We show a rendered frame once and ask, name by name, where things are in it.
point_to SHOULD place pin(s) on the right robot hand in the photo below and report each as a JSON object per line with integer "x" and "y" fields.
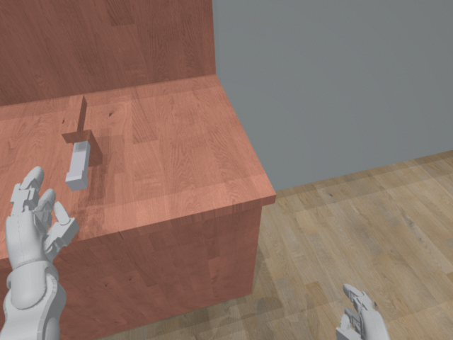
{"x": 369, "y": 325}

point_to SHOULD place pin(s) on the left robot hand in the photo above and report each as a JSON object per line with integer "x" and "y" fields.
{"x": 26, "y": 227}

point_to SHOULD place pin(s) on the tap lever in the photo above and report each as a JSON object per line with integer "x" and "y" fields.
{"x": 76, "y": 178}

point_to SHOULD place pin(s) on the robot left forearm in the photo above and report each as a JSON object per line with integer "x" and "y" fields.
{"x": 34, "y": 303}

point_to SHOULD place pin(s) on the counter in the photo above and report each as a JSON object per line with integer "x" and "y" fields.
{"x": 170, "y": 220}

